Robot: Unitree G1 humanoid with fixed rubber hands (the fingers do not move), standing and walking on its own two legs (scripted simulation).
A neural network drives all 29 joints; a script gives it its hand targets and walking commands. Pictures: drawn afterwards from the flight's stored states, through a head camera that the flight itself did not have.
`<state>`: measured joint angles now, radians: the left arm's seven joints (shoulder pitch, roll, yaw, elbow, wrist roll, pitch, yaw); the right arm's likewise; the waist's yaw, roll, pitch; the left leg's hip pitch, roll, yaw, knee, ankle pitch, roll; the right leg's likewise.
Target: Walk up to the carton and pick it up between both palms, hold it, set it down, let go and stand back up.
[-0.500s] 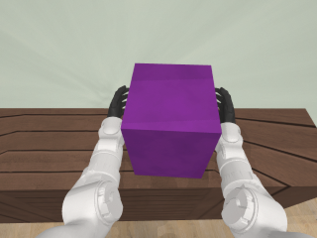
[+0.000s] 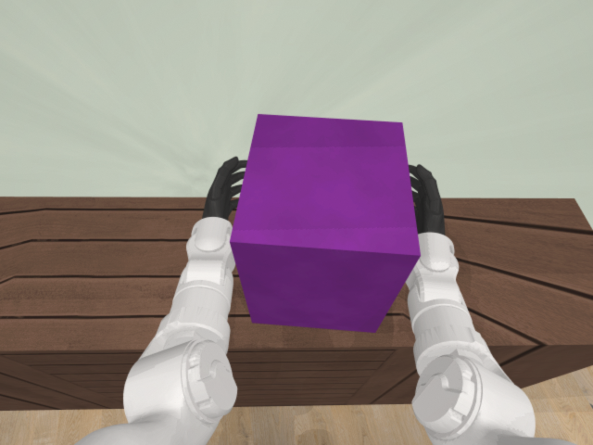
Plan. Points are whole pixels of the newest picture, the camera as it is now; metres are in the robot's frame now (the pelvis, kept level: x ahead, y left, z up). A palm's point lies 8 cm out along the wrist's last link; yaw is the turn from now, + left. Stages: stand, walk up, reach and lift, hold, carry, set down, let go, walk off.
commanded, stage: set down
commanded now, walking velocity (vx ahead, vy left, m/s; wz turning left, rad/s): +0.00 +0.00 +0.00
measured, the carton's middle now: (320, 231) +0.41 +0.00 +0.01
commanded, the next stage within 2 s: none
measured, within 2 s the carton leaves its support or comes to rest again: neither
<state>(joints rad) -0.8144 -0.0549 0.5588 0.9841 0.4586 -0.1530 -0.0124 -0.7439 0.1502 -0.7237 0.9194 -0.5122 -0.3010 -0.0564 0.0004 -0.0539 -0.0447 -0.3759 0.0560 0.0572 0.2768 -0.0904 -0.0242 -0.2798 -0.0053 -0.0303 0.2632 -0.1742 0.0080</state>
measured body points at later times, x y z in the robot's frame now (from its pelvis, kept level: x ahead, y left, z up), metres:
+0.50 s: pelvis -0.01 +0.00 +0.00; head +0.08 +0.02 +0.44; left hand +0.43 +0.15 +0.04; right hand +0.41 -0.15 +0.05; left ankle +0.01 +0.13 -0.75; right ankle -0.04 -0.12 -0.75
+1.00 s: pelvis +0.00 +0.00 +0.00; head +0.08 +0.02 +0.44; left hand +0.43 +0.15 +0.04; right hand +0.41 -0.15 +0.05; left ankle +0.01 +0.13 -0.75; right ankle -0.04 -0.12 -0.75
